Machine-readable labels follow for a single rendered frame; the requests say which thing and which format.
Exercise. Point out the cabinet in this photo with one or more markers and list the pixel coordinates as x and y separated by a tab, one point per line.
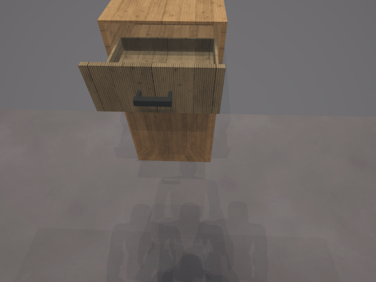
181	137

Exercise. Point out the handle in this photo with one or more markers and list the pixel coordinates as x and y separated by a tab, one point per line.
152	101

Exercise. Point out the drawer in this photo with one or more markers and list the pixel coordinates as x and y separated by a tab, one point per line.
189	67

